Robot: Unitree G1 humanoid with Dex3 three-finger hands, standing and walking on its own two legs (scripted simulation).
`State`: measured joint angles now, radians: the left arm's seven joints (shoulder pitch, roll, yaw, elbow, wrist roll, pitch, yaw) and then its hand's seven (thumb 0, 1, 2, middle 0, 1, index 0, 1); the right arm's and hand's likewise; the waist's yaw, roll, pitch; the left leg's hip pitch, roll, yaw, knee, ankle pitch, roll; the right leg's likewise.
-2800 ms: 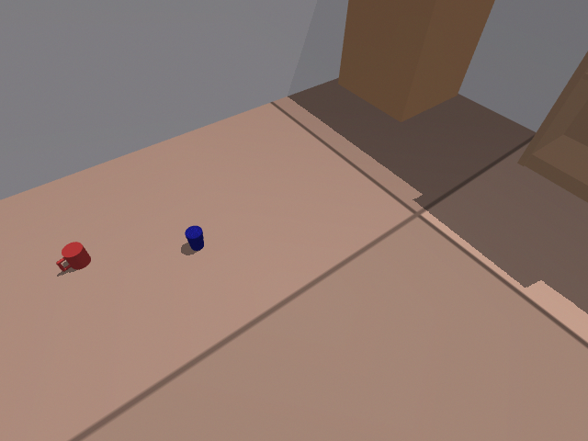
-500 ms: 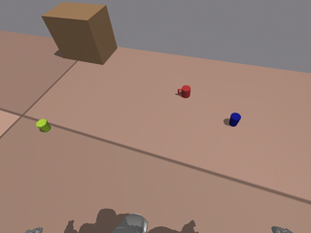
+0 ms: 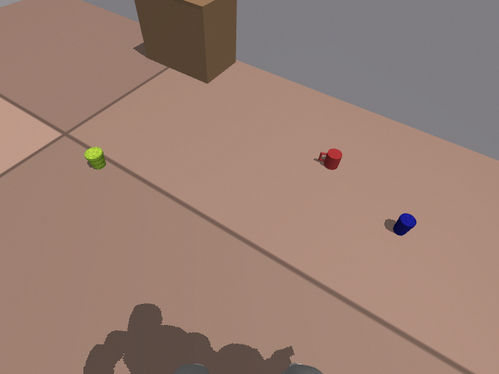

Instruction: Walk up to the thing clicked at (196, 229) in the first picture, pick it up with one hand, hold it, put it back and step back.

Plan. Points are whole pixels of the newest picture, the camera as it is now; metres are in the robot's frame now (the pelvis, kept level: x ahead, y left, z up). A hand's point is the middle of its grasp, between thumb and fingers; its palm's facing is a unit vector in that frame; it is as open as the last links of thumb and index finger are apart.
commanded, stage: walk up
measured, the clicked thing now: (403, 225) +0.80 -0.72 -0.70
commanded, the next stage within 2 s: stand in 0.90 s
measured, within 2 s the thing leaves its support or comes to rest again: neither
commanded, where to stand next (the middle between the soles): +0.06 +0.01 m, yaw +3 degrees
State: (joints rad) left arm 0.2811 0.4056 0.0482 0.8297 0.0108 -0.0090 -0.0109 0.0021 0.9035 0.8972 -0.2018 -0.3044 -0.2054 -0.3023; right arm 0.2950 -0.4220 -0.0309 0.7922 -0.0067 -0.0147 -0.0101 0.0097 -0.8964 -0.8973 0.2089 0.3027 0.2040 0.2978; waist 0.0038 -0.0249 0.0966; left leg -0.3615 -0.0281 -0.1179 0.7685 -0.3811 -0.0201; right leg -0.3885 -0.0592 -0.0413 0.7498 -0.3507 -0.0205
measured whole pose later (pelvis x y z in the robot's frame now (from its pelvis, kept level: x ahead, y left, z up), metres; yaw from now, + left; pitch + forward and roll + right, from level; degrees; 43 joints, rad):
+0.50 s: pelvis +0.00 +0.00 +0.01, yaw +6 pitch -2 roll +0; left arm 0.20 0.40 0.03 0.96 0.00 0.00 0.00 0.00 0.91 0.90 -0.20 -0.30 -0.20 -0.30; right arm 0.19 -0.37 -0.01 0.96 0.00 -0.02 -0.01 0.01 -0.90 -0.90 0.21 0.30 0.20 0.30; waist 0.01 -0.01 0.08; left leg -0.30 0.00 -0.04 0.70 -0.36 -0.01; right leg -0.30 -0.05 -0.04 0.67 -0.33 0.02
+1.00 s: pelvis +0.00 -0.01 +0.03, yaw +7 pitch -3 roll +0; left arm 0.09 0.37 0.00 1.12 0.00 -0.01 -0.01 0.00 0.90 0.90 -0.20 -0.30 -0.20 -0.30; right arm 0.08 -0.36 0.01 1.11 0.00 -0.02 0.00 0.01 -0.90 -0.90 0.21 0.30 0.20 0.30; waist 0.01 0.00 0.06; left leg -0.15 0.01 -0.05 0.41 -0.21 -0.02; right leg -0.15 -0.04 -0.06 0.40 -0.20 0.02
